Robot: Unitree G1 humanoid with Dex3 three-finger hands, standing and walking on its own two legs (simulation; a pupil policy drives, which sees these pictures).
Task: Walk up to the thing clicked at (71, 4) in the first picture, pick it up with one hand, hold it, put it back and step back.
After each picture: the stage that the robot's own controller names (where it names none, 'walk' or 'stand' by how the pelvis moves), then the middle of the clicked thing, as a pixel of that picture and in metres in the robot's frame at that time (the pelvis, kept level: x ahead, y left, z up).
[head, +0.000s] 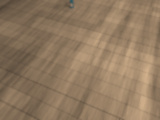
stand; (71, 4) +2.38 +0.22 -0.72
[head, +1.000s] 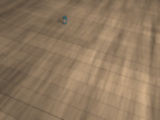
walk; (64, 20) +2.24 +0.24 -0.71
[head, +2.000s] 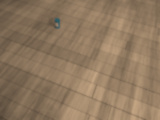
walk; (57, 23) +1.62 +0.26 -0.71
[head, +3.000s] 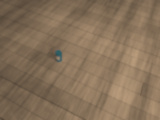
walk; (58, 56) +1.12 +0.22 -0.72
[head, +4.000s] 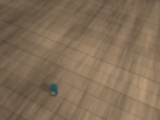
walk; (53, 90) +0.73 +0.20 -0.72
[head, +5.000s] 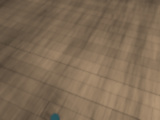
walk; out of the picture +0.50 +0.21 -0.70
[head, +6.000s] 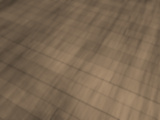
stand; out of the picture +0.40 +0.16 -0.71
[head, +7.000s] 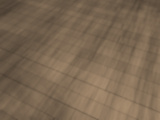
stand; out of the picture +0.37 +0.17 -0.72
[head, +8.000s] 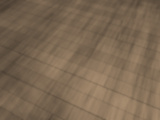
stand; out of the picture +0.38 +0.18 -0.73
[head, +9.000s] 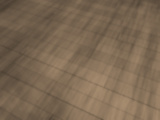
stand; out of the picture +0.37 +0.18 -0.73
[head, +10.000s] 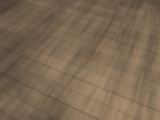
stand; out of the picture +0.37 +0.18 -0.73
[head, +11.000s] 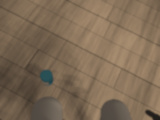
go down; (47, 77) +0.43 +0.17 -0.45
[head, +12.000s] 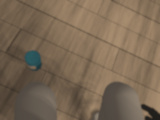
go down; (33, 61) +0.45 +0.20 -0.31
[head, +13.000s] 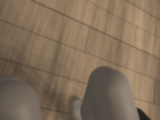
close in; out of the picture +0.44 +0.23 -0.24
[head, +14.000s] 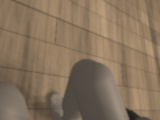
close; out of the picture +0.44 +0.26 -0.22
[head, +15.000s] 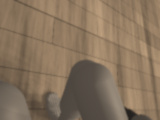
lift; out of the picture +0.43 +0.26 -0.23
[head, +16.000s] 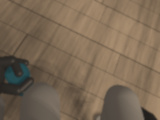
lift; (21, 81) +0.32 +0.22 -0.10
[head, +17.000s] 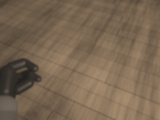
hold; out of the picture +0.20 +0.11 -0.68
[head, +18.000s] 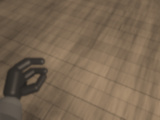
close; out of the picture +0.20 +0.13 -0.70
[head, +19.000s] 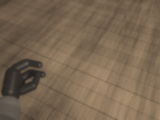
stand; out of the picture +0.20 +0.13 -0.70
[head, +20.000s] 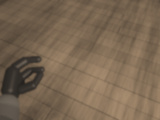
stand; out of the picture +0.21 +0.12 -0.71
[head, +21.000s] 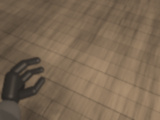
stand; out of the picture +0.22 +0.12 -0.69
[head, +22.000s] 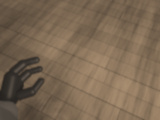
stand; out of the picture +0.23 +0.12 -0.67
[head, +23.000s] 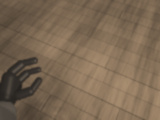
stand; out of the picture +0.23 +0.12 -0.67
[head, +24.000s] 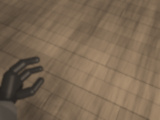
stand; out of the picture +0.25 +0.11 -0.67
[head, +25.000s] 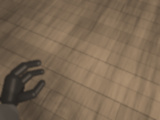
stand; out of the picture +0.25 +0.11 -0.65
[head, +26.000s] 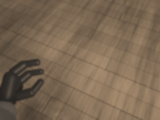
stand; out of the picture +0.25 +0.10 -0.67
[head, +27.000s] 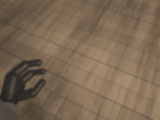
stand; out of the picture +0.26 +0.11 -0.66
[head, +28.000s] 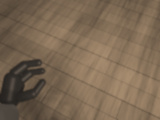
stand; out of the picture +0.28 +0.10 -0.63
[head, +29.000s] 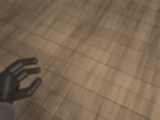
stand; out of the picture +0.28 +0.10 -0.65
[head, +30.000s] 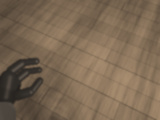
stand; out of the picture +0.29 +0.10 -0.64
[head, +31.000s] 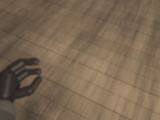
stand; out of the picture +0.29 +0.09 -0.67
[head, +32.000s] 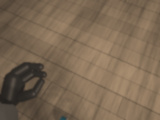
close; out of the picture +0.30 +0.09 -0.62
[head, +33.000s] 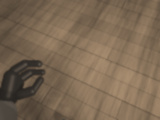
close; out of the picture +0.31 +0.09 -0.64
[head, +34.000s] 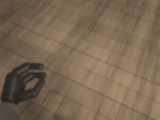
close; out of the picture +0.31 +0.08 -0.65
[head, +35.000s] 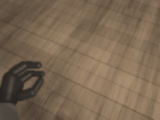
close; out of the picture +0.32 +0.08 -0.65
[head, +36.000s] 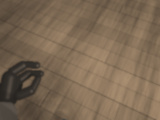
close; out of the picture +0.33 +0.08 -0.65
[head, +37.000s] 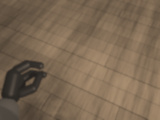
close; out of the picture +0.33 +0.08 -0.67
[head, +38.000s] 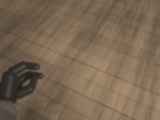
close; out of the picture +0.33 +0.07 -0.68
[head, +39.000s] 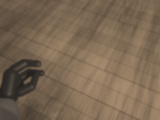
close; out of the picture +0.34 +0.07 -0.68
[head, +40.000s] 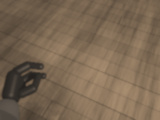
close; out of the picture +0.35 +0.07 -0.69
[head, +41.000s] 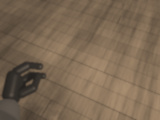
close; out of the picture +0.36 +0.06 -0.68
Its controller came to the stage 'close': yes
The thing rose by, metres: 0.22
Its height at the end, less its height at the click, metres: -0.02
